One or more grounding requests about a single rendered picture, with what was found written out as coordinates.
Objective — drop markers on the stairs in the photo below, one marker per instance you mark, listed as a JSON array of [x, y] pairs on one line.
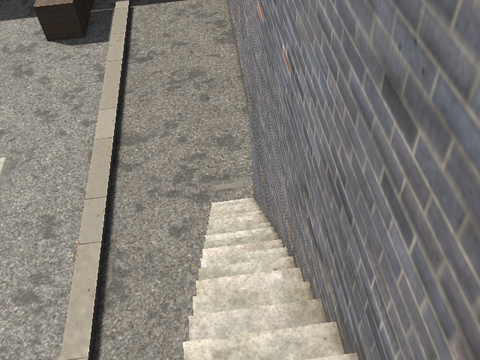
[[251, 301]]

